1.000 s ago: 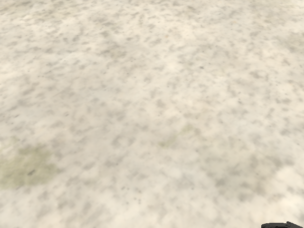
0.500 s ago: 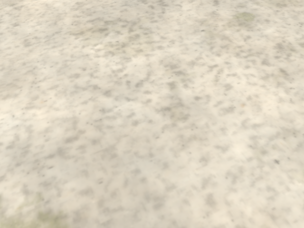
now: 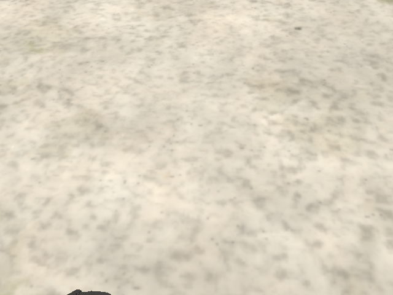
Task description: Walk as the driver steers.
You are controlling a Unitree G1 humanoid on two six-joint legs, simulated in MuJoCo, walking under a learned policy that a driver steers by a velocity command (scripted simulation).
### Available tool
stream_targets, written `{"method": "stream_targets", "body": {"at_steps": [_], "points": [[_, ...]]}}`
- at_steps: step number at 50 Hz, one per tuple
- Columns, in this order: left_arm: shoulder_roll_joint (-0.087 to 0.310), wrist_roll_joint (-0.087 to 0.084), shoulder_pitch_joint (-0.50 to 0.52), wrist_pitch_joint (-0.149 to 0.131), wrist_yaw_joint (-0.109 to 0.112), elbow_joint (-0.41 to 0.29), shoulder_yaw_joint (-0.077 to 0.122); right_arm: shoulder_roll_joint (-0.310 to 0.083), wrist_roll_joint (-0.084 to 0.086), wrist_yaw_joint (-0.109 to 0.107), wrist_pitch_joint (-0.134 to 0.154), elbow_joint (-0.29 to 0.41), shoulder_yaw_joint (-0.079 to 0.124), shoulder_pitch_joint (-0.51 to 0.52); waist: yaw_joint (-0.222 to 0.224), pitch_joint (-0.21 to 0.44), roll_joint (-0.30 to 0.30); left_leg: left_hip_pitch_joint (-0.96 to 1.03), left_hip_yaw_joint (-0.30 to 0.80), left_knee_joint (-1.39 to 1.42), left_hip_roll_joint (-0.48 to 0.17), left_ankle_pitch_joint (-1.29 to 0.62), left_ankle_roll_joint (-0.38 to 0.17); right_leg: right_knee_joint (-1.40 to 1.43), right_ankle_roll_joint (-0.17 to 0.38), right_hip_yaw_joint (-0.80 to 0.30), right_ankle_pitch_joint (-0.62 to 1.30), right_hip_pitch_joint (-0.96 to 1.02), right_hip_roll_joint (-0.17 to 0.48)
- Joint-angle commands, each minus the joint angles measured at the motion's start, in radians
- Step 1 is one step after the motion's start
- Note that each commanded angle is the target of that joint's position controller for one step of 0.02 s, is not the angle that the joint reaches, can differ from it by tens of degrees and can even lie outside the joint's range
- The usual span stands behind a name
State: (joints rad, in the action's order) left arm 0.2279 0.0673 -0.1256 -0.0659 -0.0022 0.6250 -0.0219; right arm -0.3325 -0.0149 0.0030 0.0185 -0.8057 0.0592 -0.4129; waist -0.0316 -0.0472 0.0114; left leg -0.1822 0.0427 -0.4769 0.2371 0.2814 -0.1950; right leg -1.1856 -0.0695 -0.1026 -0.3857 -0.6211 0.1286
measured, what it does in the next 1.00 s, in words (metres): walks ahead, turning left: right foot, then left foot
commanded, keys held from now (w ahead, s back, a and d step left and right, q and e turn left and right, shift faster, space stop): w+q+shift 0.62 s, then w+shift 0.38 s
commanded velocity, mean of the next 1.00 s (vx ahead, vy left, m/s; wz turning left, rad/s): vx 1.00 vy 0.00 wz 0.80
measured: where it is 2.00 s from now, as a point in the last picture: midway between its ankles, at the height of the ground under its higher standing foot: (10, 99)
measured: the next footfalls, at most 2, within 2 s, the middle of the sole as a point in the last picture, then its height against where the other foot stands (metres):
right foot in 0.20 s outside the picture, level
left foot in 0.66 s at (164, 234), level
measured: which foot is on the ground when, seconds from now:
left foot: down 0.00-0.20, up 0.22-0.64, down 0.66-1.00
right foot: up 0.00-0.18, down 0.20-0.66, up 0.68-1.00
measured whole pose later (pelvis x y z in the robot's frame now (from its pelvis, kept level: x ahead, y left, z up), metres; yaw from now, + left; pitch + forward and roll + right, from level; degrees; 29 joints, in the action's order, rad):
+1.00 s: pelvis +0.82 +0.23 +0.00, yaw +46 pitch +2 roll +0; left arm 0.26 0.03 -0.05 -0.05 -0.04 0.64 -0.01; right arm -0.29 0.01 0.01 0.10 -0.87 0.04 -0.48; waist -0.09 -0.05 -0.01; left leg 0.20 0.09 -0.13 0.16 0.34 -0.16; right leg -0.63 0.03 0.04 0.12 -0.74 0.12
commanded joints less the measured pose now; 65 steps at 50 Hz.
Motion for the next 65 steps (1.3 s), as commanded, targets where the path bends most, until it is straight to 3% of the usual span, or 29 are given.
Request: {"method": "stream_targets", "body": {"at_steps": [1,7,9,10,11,12,13,15,20,26,28,30,32,33,34,35,37,40,44,48,51,53,54,55,56,57,59,62,65], "points": [[0.121,-0.009,0.057,0.016,-0.011,-0.094,0.029,-0.15,0.006,-0.001,0.055,0.107,0.042,0.111,0.057,-0.066,-0.062,-0.254,0.337,0.306,-0.235,-0.179,-0.146,0.261,-0.022,0.073,0.173,0.099,0.0],[0.167,-0.048,0.096,0.006,-0.01,-0.1,0.042,-0.187,0.016,0.008,0.053,0.085,0.067,0.049,0.0,0.029,0.024,-0.053,0.372,0.162,-0.245,-0.491,-0.019,0.623,0.025,0.069,0.407,0.35,-0.101],[0.243,-0.046,-0.15,-0.002,0.013,-0.039,0.08,-0.238,0.006,0.009,0.05,0.085,0.076,0.081,0.145,0.178,-0.01,-0.023,0.336,-0.18,-0.211,-0.685,0.032,0.643,0.043,0.094,0.226,0.617,-0.144],[0.3,-0.03,-0.363,-0.008,0.035,0.002,0.106,-0.187,0.003,0.012,0.061,0.1,0.061,0.122,0.25,0.28,-0.036,-0.169,0.289,-0.472,-0.166,-0.574,0.055,0.611,0.065,0.021,0.074,0.864,-0.047],[0.369,0.008,-0.491,-0.012,0.05,0.026,0.121,-0.005,0.009,0.003,0.072,0.147,0.014,0.126,0.243,0.361,-0.293,-0.43,0.192,-0.813,-0.074,0.237,0.062,0.724,0.092,-0.35,-0.302,1.065,0.249],[0.401,0.003,-0.349,-0.007,0.037,0.008,0.133,-0.017,0.037,0.003,0.065,0.198,-0.003,0.03,0.109,0.426,-0.479,-0.594,0.117,-0.961,-0.094,0.22,0.064,0.956,0.171,-0.868,-0.464,1.029,0.373],[0.277,-0.007,-0.208,0.0,0.032,-0.022,0.115,-0.085,0.005,-0.002,0.042,0.157,0.004,0.11,0.105,0.245,-0.238,-0.635,0.086,-0.981,-0.19,0.093,0.065,0.961,0.183,-0.718,-0.552,0.866,0.308],[0.191,-0.01,-0.168,0.005,0.022,0.009,0.093,-0.094,-0.016,0.03,0.019,0.159,0.009,0.191,0.088,0.099,-0.07,-0.589,0.046,-0.89,-0.264,0.008,0.088,0.935,0.155,-0.357,-0.202,0.659,0.211],[0.139,-0.045,-0.239,-0.041,-0.004,0.121,0.079,-0.017,-0.021,0.075,-0.028,0.252,-0.021,0.319,0.04,-0.002,-0.101,-0.622,0.017,-0.818,-0.331,-0.098,0.107,1.006,0.117,0.036,0.258,0.535,0.153],[0.189,-0.034,-0.278,-0.054,0.005,0.177,0.088,-0.021,-0.018,0.103,-0.028,0.316,-0.04,0.517,0.04,-0.111,-0.04,-0.531,-0.158,-0.416,-0.288,-0.263,0.059,1.088,0.088,0.346,0.618,0.562,0.083],[0.225,-0.035,-0.318,-0.044,0.015,0.184,0.093,-0.022,-0.014,0.101,-0.023,0.301,-0.04,0.513,0.028,-0.071,-0.06,-0.406,-0.247,-0.328,-0.209,-0.234,0.02,0.991,0.066,0.395,1.113,0.637,0.079],[0.292,-0.033,-0.31,-0.017,0.031,0.174,0.11,-0.063,-0.012,0.084,-0.02,0.26,-0.022,0.372,-0.068,0.033,-0.121,-0.246,-0.252,-0.301,-0.148,-0.14,-0.014,0.764,0.063,0.391,1.461,0.708,0.123],[0.316,-0.028,-0.224,0.013,0.032,0.133,0.118,-0.139,-0.013,0.053,-0.011,0.135,0.026,-0.023,-0.24,0.199,-0.125,0.207,-0.151,-0.223,-0.116,-0.057,-0.075,0.272,0.1,0.344,1.409,0.528,0.149],[0.255,-0.018,-0.233,0.015,0.017,0.133,0.11,-0.177,-0.006,0.025,-0.014,0.095,0.054,-0.045,-0.202,0.185,0.008,0.402,-0.002,-0.155,-0.19,-0.001,-0.1,-0.081,0.089,0.338,0.551,0.274,0.019],[0.132,-0.022,-0.307,0.005,0.006,0.042,0.078,-0.278,-0.024,0.015,-0.027,0.139,0.067,0.073,-0.027,0.235,0.225,0.588,0.465,-0.092,-0.43,-0.096,-0.194,-0.432,0.048,0.265,-0.135,-0.093,-0.116],[0.199,-0.037,-0.207,-0.021,0.005,-0.023,0.079,-0.268,-0.02,0.005,-0.036,0.166,0.074,0.007,-0.107,0.366,0.11,0.644,0.699,0.12,-0.5,0.07,-0.266,-0.469,0.055,0.075,-0.04,-0.22,-0.117],[0.2,-0.045,-0.16,-0.035,0.007,0.001,0.067,-0.174,-0.015,-0.013,-0.01,0.117,0.054,0.056,-0.023,0.079,-0.072,0.314,0.574,0.24,-0.483,0.044,-0.188,-0.284,0.062,0.073,0.08,-0.201,-0.019],[0.154,-0.008,-0.206,0.015,-0.008,0.038,0.052,-0.082,-0.004,-0.021,0.047,0.091,0.014,0.106,0.083,0.004,-0.101,-0.009,0.357,0.278,-0.368,-0.124,-0.137,-0.088,0.037,0.06,0.045,-0.002,0.045],[0.097,-0.022,0.021,0.023,-0.031,-0.038,0.029,-0.076,0.012,0.002,0.085,0.039,0.013,0.029,0.029,-0.1,-0.037,-0.086,0.171,0.364,-0.273,-0.362,-0.089,0.253,0.041,0.135,0.266,-0.03,0.047],[0.082,-0.049,0.138,0.008,-0.046,-0.053,0.023,-0.093,0.033,0.01,0.106,-0.005,0.013,-0.047,-0.032,-0.071,-0.017,0.009,0.113,0.437,-0.286,-0.618,-0.017,0.554,0.104,0.196,0.612,0.139,-0.043],[0.133,-0.043,0.122,0.006,-0.031,-0.045,0.042,-0.148,0.016,-0.003,0.104,-0.033,0.02,-0.058,-0.006,0.001,0.031,0.237,0.083,0.31,-0.329,-1.049,0.021,0.626,0.15,0.219,0.505,0.202,-0.133],[0.203,-0.046,-0.095,0.008,-0.01,0.014,0.075,-0.189,-0.019,-0.019,0.084,-0.046,0.029,-0.036,0.117,0.136,0.087,0.302,0.084,0.023,-0.368,-1.28,0.043,0.609,0.18,0.19,0.322,0.405,-0.189],[0.231,-0.046,-0.313,0.013,0.007,0.079,0.093,-0.198,-0.033,-0.025,0.069,-0.041,0.032,0.027,0.244,0.212,0.078,0.216,0.054,-0.244,-0.35,-1.213,0.047,0.637,0.194,0.186,0.257,0.609,-0.173],[0.299,-0.032,-0.507,0.019,0.029,0.121,0.118,-0.129,-0.043,-0.027,0.07,-0.025,0.015,0.053,0.315,0.306,0.009,0.014,0.023,-0.634,-0.285,-0.896,0.05,0.57,0.226,0.031,0.024,0.843,-0.02],[0.378,0.0,-0.458,0.011,0.017,0.129,0.139,0.038,0.02,0.0,0.082,0.024,-0.024,-0.109,0.14,0.41,-0.37,-0.401,0.052,-1.032,-0.077,0.142,0.099,0.738,0.391,-0.596,-0.219,1.074,0.263],[0.271,-0.023,-0.384,0.013,-0.004,0.116,0.126,-0.05,0.0,-0.008,0.092,0.023,-0.021,0.003,0.178,0.351,-0.185,-0.503,0.108,-1.054,-0.125,0.125,0.063,0.879,0.364,-0.733,-0.245,1.006,0.221],[0.169,-0.028,-0.262,-0.001,-0.014,0.133,0.106,-0.058,-0.004,-0.001,0.09,0.052,-0.027,0.136,0.111,0.109,0.018,-0.519,0.088,-0.943,-0.23,-0.011,0.065,0.916,0.336,-0.439,-0.075,0.711,0.173],[0.114,-0.033,-0.27,-0.02,-0.009,0.194,0.081,0.006,-0.028,0.028,0.053,0.083,-0.047,0.153,0.019,0.002,-0.029,-0.465,0.089,-0.838,-0.283,0.026,0.093,1.006,0.297,-0.25,-0.022,0.456,0.096],[0.152,-0.052,-0.28,-0.048,-0.016,0.218,0.086,0.01,-0.036,0.044,0.042,0.156,-0.064,0.3,0.003,-0.096,-0.053,-0.543,0.022,-0.628,-0.338,-0.083,0.13,1.135,0.291,-0.106,0.077,0.358,0.053]]}}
